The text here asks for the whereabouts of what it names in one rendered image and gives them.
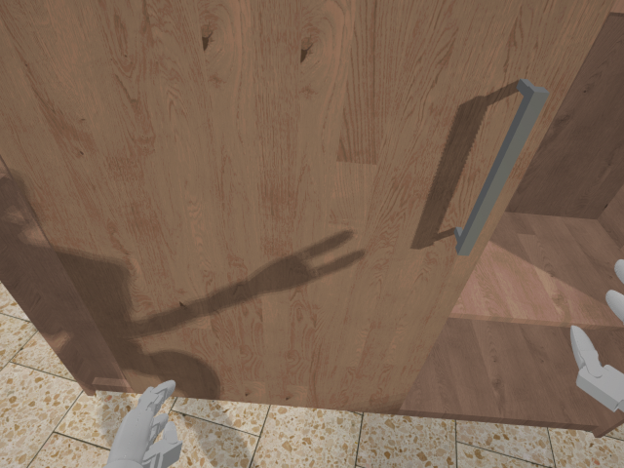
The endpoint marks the wardrobe door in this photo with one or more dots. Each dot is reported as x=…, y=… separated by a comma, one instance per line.
x=257, y=198
x=25, y=238

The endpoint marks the handle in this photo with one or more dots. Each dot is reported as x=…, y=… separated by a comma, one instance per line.
x=523, y=122

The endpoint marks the left robot hand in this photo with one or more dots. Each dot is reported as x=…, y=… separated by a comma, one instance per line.
x=136, y=434

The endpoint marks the right robot hand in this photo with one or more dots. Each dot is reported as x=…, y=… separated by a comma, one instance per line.
x=605, y=384

